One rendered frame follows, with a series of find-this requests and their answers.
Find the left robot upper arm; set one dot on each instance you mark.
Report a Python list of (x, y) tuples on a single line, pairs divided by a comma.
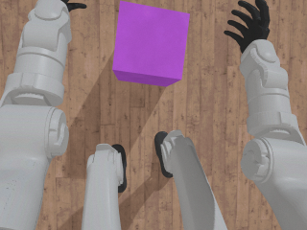
[(30, 137)]

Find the robot left forearm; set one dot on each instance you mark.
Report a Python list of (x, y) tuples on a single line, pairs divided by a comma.
[(41, 57)]

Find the robot left foot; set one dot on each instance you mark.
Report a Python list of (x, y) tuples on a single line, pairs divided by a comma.
[(121, 150)]

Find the robot right forearm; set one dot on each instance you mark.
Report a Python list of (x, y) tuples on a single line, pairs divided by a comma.
[(266, 84)]

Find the robot left thigh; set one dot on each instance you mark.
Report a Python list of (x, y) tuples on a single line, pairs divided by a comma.
[(100, 205)]

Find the carton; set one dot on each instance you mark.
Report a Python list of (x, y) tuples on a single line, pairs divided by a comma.
[(150, 44)]

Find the right robot hand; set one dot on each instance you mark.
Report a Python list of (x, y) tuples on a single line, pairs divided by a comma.
[(258, 25)]

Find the left robot hand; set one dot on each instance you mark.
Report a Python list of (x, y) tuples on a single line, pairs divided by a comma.
[(73, 6)]

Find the right robot upper arm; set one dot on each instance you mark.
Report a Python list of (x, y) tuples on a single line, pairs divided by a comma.
[(278, 168)]

